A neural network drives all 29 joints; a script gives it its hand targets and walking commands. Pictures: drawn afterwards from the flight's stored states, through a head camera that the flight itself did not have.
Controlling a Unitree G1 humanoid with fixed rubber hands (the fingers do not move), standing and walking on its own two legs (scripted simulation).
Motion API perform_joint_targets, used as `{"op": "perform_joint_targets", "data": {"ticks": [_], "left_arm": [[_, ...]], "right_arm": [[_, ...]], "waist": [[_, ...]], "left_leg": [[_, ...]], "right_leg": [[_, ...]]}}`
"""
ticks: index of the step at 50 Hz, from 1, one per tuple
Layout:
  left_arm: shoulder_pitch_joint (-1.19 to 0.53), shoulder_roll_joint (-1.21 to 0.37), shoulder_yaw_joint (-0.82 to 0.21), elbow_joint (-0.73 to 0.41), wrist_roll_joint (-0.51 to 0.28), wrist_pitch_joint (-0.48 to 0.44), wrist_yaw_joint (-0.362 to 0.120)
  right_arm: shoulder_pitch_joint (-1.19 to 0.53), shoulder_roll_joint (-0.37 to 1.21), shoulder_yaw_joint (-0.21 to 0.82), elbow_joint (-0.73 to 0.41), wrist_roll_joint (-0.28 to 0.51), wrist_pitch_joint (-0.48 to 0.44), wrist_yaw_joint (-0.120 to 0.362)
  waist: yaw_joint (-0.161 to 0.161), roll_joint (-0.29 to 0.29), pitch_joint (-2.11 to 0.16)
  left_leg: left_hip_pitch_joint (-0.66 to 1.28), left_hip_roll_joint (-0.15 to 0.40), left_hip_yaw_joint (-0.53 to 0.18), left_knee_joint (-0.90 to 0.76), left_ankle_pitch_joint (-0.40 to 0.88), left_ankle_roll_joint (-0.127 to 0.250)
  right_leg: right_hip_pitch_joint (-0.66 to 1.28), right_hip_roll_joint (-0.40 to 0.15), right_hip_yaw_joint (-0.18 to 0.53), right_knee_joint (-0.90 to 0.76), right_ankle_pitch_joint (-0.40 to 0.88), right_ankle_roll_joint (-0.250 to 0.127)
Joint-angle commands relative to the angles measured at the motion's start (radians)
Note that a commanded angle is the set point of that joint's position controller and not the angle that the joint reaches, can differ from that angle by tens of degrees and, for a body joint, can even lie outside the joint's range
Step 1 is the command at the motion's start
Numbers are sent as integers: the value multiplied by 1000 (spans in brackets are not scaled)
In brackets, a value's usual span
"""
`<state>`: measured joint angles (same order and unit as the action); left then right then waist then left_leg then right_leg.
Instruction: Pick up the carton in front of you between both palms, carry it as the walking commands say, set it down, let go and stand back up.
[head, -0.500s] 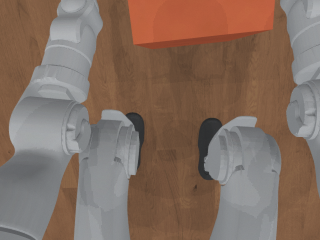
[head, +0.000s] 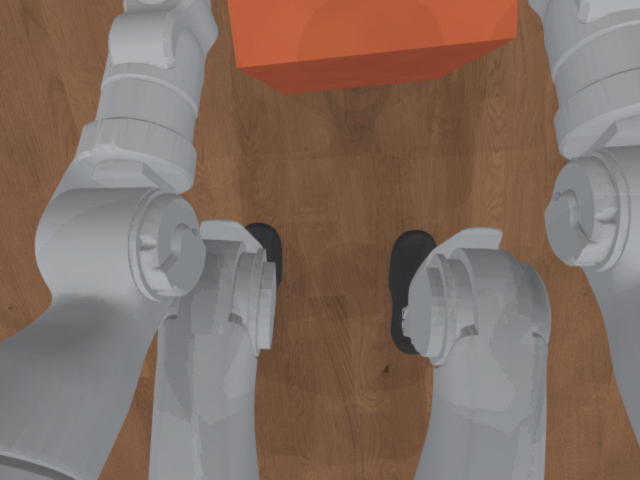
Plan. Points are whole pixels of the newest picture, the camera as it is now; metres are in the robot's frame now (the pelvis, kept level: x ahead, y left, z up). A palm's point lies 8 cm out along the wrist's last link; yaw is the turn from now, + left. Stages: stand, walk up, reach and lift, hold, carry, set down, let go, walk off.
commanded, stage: reach and lift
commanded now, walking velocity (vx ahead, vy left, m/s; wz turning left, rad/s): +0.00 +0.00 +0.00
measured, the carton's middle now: out of the picture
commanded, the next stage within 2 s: none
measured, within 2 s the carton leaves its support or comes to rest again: leaves its support in 0.10 s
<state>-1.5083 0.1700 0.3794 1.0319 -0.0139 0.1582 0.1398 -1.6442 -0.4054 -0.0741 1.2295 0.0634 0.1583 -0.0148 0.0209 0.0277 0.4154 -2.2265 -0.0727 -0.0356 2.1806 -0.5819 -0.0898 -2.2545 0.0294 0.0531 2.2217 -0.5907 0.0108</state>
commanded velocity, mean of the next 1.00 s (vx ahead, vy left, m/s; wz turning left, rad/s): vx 0.00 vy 0.00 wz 0.00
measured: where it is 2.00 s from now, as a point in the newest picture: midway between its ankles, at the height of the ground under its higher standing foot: (332, 306)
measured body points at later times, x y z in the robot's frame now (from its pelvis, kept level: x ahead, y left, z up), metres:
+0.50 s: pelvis -0.01 +0.01 +0.07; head +0.28 -0.03 +0.41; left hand +0.52 +0.12 -0.01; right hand +0.53 -0.18 -0.01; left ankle +0.12 +0.14 -0.34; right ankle +0.10 -0.12 -0.34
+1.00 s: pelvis +0.02 +0.01 +0.18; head +0.24 -0.02 +0.58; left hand +0.49 +0.13 +0.13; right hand +0.49 -0.18 +0.13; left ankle +0.12 +0.14 -0.34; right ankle +0.10 -0.12 -0.34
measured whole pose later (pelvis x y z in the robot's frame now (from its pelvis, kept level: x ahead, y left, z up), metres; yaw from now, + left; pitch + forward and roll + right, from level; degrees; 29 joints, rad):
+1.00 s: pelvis +0.02 +0.01 +0.18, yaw -4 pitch +40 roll +1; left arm -0.86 -0.09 0.48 0.59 0.18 0.37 0.09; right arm -0.93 -0.02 -0.37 0.69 -0.20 0.40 -0.03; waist 0.02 0.02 -0.21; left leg -1.76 -0.11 -0.10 1.56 -0.50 -0.07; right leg -1.78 0.10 0.11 1.57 -0.49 0.06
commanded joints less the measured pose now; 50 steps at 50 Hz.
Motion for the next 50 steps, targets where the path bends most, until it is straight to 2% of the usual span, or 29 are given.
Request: {"op": "perform_joint_targets", "data": {"ticks": [1, 4, 9, 12, 14, 16, 19, 22, 26, 30, 35, 40, 45, 50], "left_arm": [[-474, -902, -276, -170, -60, 17, -269], [-493, -964, -341, -227, -115, 20, -270], [-532, -1055, -486, -406, -193, 50, -249], [-535, -1093, -554, -525, -191, 79, -239], [-507, -1100, -558, -545, -162, 102, -237], [-453, -1109, -519, -488, -113, 126, -244], [-374, -1109, -386, -350, 1, 156, -259], [-357, -1106, -287, -286, 80, 173, -271], [-365, -1125, -251, -271, 115, 177, -281], [-360, -1168, -280, -291, 109, 187, -295], [-318, -1230, -362, -340, 73, 211, -313], [-232, -1276, -448, -387, 38, 226, -325], [-116, -1299, -496, -397, 24, 224, -328], [-1, -1312, -504, -378, 34, 211, -329]], "right_arm": [[-344, 977, 142, -221, 39, 12, 271], [-368, 1034, 194, -331, 73, 14, 259], [-416, 1147, 306, -576, 122, 42, 210], [-372, 1233, 336, -653, 110, 82, 184], [-300, 1277, 328, -636, 84, 115, 181], [-222, 1300, 282, -553, 38, 142, 190], [-161, 1310, 159, -397, -58, 169, 214], [-158, 1305, 57, -329, -131, 180, 233], [-167, 1304, -13, -309, -179, 178, 243], [-157, 1327, -19, -330, -194, 183, 245], [-128, 1385, 53, -408, -160, 202, 252], [-62, 1450, 154, -494, -109, 219, 254], [34, 1491, 218, -535, -83, 219, 247], [137, 1515, 230, -531, -90, 207, 236]], "waist": [[0, -57, -1110], [-10, -64, -1296], [-28, -113, -1775], [-20, -130, -1969], [-15, -132, -1932], [-7, -121, -1766], [15, -114, -1479], [22, -106, -1387], [10, -86, -1418], [-9, -63, -1498], [-19, -48, -1638], [-15, -60, -1700], [-9, -75, -1653], [-8, -79, -1547]], "left_leg": [[483, -74, 146, -107, 352, 59], [512, -75, 151, -93, 447, 56], [582, -87, 168, -119, 561, 39], [619, -99, 177, -162, 570, 32], [614, -105, 177, -206, 509, 34], [578, -106, 174, -262, 392, 38], [509, -107, 170, -346, 213, 45], [510, -107, 162, -418, 138, 52], [559, -107, 150, -488, 132, 52], [623, -109, 147, -547, 138, 46], [738, -112, 151, -605, 197, 37], [835, -114, 145, -662, 267, 35], [907, -114, 127, -728, 305, 38], [972, -113, 104, -812, 304, 43]], "right_leg": [[475, 71, -91, -177, 351, -11], [589, 75, -91, -167, 470, -9], [945, 87, -96, -174, 709, -2], [1040, 106, -111, -207, 739, 12], [993, 117, -124, -256, 656, 20], [852, 122, -134, -319, 499, 23], [648, 122, -138, -415, 251, 16], [598, 126, -133, -484, 149, 5], [629, 131, -133, -544, 140, -2], [710, 133, -136, -600, 155, -2], [847, 136, -141, -657, 226, 6], [971, 139, -138, -710, 307, 19], [1054, 140, -124, -777, 348, 28], [1126, 140, -103, -862, 351, 30]]}}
